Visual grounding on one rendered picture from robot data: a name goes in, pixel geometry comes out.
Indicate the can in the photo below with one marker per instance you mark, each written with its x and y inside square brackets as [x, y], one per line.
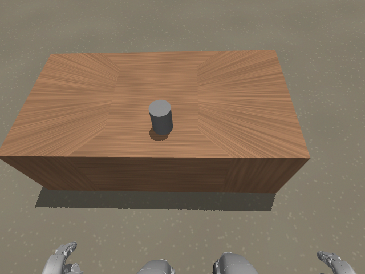
[161, 117]

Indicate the right robot hand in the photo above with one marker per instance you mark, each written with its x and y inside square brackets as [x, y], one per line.
[334, 262]

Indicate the left robot hand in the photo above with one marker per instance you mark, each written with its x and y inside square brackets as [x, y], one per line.
[56, 263]

